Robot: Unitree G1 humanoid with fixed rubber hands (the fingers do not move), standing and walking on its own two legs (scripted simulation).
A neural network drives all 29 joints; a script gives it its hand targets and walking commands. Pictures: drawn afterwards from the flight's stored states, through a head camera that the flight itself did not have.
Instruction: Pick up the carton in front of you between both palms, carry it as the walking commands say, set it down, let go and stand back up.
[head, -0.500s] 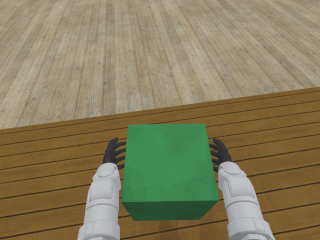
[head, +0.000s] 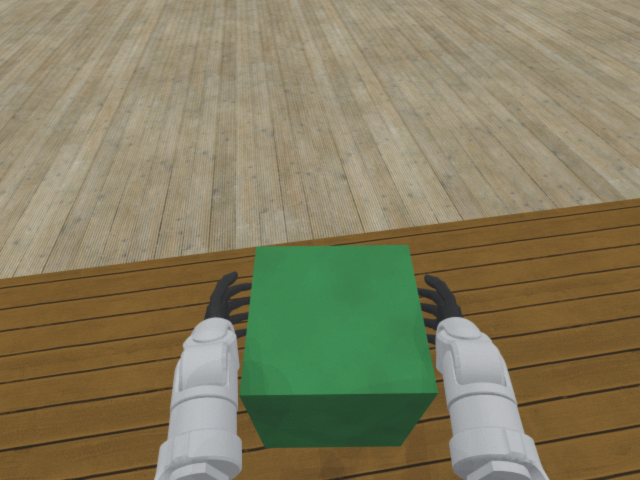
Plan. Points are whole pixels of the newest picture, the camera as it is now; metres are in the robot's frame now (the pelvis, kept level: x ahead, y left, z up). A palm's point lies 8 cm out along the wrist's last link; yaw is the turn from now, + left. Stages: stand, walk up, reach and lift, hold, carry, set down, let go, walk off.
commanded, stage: reach and lift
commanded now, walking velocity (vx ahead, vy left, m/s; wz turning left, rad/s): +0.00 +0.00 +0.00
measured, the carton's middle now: (332, 352) +0.31 +0.00 -0.05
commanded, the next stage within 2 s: hold in 0.62 s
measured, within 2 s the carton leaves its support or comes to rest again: neither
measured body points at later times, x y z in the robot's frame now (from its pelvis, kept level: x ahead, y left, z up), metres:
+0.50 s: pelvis +0.02 +0.00 +0.01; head -0.01 +0.00 +0.46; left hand +0.33 +0.15 +0.03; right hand +0.32 -0.15 +0.03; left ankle +0.02 +0.13 -0.74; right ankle +0.03 -0.13 -0.74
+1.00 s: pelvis +0.01 +0.00 +0.01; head -0.04 +0.00 +0.45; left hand +0.31 +0.16 +0.05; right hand +0.31 -0.15 +0.04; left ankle +0.02 +0.13 -0.74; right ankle +0.03 -0.13 -0.74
